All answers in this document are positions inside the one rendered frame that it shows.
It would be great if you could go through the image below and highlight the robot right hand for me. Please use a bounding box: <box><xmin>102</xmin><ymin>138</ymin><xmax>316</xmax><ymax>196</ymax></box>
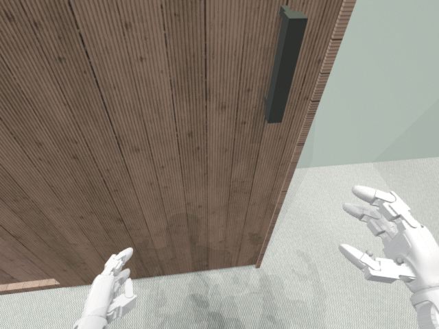
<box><xmin>338</xmin><ymin>185</ymin><xmax>439</xmax><ymax>293</ymax></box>

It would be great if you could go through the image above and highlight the right robot forearm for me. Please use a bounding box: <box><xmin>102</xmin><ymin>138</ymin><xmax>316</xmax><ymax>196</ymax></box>
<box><xmin>410</xmin><ymin>286</ymin><xmax>439</xmax><ymax>329</ymax></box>

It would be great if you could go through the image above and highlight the handle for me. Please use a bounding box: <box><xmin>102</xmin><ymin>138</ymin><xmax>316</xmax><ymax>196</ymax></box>
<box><xmin>264</xmin><ymin>5</ymin><xmax>308</xmax><ymax>123</ymax></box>

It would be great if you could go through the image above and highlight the robot left hand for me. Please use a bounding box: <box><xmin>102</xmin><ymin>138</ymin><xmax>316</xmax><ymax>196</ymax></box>
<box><xmin>82</xmin><ymin>247</ymin><xmax>137</xmax><ymax>324</ymax></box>

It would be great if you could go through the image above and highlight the wardrobe door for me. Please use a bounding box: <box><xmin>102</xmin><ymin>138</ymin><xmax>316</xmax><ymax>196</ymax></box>
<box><xmin>0</xmin><ymin>235</ymin><xmax>52</xmax><ymax>284</ymax></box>
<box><xmin>0</xmin><ymin>0</ymin><xmax>343</xmax><ymax>288</ymax></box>

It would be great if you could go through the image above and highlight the left robot forearm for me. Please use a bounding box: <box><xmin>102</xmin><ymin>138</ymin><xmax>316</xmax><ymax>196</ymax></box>
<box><xmin>72</xmin><ymin>315</ymin><xmax>108</xmax><ymax>329</ymax></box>

